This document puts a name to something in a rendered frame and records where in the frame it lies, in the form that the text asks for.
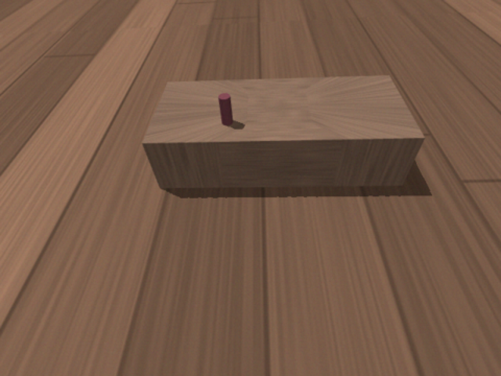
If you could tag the can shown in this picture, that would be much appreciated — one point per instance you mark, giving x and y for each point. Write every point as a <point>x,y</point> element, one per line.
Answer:
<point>225,108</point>

